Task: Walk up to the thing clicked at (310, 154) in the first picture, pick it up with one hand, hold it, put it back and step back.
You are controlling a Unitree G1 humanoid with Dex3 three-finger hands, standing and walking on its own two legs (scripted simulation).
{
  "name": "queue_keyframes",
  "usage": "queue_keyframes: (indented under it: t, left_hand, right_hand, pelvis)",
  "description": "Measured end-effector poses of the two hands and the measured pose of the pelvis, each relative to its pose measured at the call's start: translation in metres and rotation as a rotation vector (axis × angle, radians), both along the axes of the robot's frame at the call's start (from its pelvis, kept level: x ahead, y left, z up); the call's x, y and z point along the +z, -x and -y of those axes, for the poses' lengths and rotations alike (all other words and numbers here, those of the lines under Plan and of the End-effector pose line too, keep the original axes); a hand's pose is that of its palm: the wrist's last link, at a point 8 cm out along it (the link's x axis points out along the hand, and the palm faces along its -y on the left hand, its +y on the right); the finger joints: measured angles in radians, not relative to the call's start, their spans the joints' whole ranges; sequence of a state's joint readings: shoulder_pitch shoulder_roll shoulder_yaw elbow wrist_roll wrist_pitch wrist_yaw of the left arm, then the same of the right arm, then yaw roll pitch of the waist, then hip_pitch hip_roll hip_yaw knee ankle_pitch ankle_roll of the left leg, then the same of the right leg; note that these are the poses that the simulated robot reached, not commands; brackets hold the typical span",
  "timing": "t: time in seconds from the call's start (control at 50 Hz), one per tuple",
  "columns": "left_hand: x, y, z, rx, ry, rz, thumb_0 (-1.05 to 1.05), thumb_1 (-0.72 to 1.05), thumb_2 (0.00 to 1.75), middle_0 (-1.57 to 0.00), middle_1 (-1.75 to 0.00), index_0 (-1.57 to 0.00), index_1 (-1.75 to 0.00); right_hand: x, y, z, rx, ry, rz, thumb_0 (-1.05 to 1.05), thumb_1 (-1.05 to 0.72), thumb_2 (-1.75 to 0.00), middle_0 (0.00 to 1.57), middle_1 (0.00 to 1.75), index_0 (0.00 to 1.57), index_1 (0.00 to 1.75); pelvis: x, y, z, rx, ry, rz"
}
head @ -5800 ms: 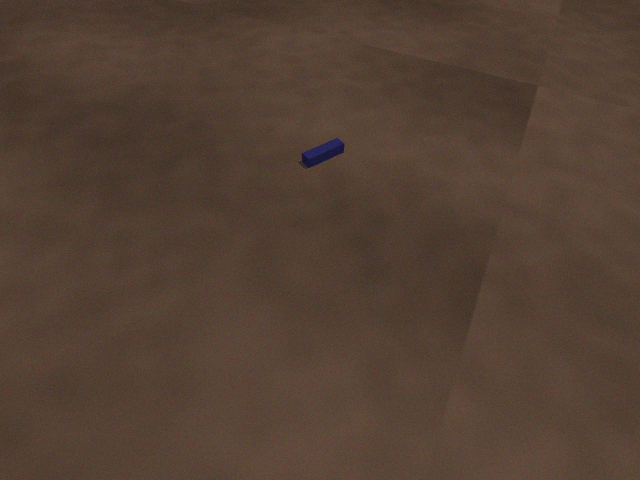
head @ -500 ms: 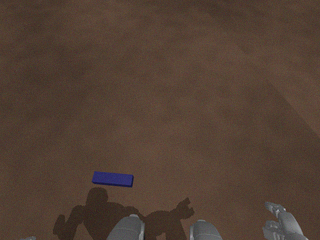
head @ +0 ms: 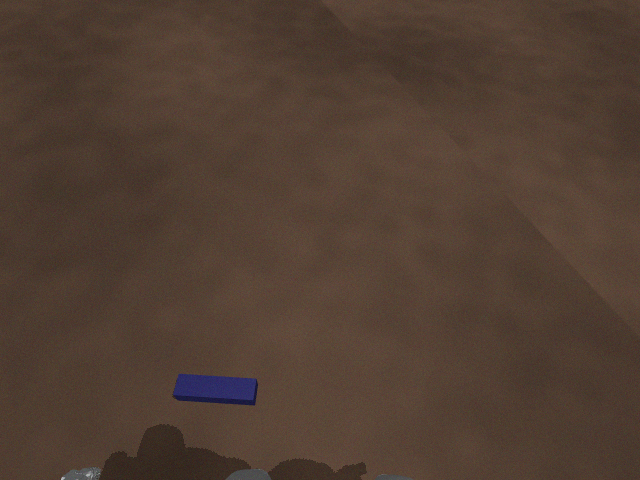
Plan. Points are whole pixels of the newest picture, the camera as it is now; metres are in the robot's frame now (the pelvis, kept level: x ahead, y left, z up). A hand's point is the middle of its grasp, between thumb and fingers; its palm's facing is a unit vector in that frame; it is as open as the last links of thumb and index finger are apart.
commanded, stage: walk up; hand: left
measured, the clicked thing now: (217, 389) +0.42 +0.29 -0.73
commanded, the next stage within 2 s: stand in 0.94 s
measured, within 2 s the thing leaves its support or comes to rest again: neither
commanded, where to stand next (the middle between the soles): +0.07 +0.01 m, yaw -1 degrees
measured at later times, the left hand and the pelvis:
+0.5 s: hand out of the picture +0.10 +0.24 -0.13, palm faces -0.02 -0.94 -0.35, open 7.3 cm; pelvis +0.00 -0.01 +0.02, yaw +0 degrees
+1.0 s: hand out of the picture +0.10 +0.25 -0.13, palm faces -0.02 -0.94 -0.35, open 7.3 cm; pelvis +0.02 -0.01 +0.03, yaw +0 degrees
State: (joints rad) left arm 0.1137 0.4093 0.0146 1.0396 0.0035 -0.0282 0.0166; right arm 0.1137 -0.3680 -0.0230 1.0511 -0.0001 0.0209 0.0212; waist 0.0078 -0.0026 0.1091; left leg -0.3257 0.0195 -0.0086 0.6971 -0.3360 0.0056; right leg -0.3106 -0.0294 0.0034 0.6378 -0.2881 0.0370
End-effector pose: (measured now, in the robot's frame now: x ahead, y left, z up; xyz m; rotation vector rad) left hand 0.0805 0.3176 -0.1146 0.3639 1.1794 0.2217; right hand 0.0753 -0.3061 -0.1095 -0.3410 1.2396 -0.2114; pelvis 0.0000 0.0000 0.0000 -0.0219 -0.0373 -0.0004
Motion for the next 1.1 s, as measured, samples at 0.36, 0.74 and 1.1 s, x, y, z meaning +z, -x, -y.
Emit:
queue_keyframes:
  t: [0.36, 0.74, 1.1]
  left_hand:
    - [0.024, -0.005, 0.027, 0.007, 0.03, -0.008, 0.0, 0.91, 0.9, -0.21, -0.3, -0.21, -0.3]
    - [0.021, -0.011, 0.024, 0.006, 0.046, -0.038, 0.0, 0.91, 0.9, -0.21, -0.3, -0.21, -0.3]
    - [0.022, -0.017, 0.028, 0.02, 0.045, -0.046, 0.0, 0.91, 0.9, -0.21, -0.3, -0.21, -0.3]
  right_hand:
    - [0.014, -0.03, 0.001, 0.002, -0.055, 0.075, 0.0, -0.9, -0.9, 0.21, 0.3, 0.21, 0.3]
    - [0.016, 0.003, 0.002, -0.043, -0.034, -0.018, 0.0, -0.9, -0.9, 0.21, 0.3, 0.2, 0.3]
    - [0.015, -0.024, -0.003, -0.016, -0.049, 0.018, 0.0, -0.9, -0.9, 0.21, 0.3, 0.21, 0.3]
  pelvis:
    - [0.022, 0.0, 0.01, -0.003, -0.02, 0.002]
    - [0.026, -0.009, 0.006, -0.01, -0.023, -0.011]
    - [0.027, -0.023, 0.01, -0.004, -0.024, -0.019]
